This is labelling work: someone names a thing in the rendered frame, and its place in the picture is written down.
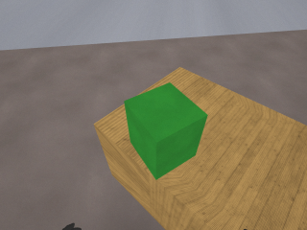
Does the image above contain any pedestal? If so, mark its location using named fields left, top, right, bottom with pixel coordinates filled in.
left=93, top=67, right=307, bottom=230

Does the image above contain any carton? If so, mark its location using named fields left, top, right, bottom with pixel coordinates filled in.
left=124, top=82, right=208, bottom=180

